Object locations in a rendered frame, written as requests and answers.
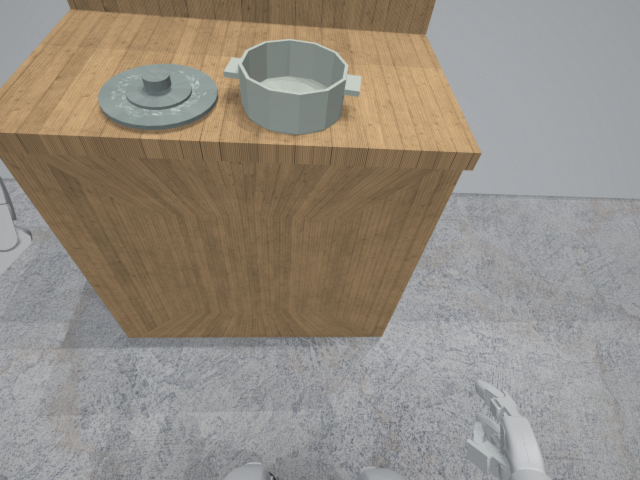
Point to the pot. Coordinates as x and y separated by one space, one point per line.
292 86

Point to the knob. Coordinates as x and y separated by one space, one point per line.
156 79

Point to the lid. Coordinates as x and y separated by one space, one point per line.
125 100

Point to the table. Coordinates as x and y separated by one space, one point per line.
223 228

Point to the robot left shin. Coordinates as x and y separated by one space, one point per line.
256 465

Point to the robot right hand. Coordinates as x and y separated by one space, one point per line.
513 445

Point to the robot left hand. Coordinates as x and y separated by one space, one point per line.
13 241

